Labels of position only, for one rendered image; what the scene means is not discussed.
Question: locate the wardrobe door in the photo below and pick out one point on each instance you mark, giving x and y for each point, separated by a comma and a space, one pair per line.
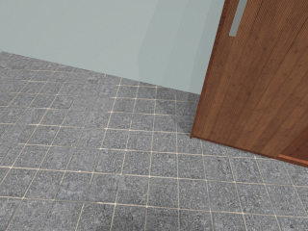
298, 148
257, 93

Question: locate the handle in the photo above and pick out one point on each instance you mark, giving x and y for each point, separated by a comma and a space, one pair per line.
237, 18

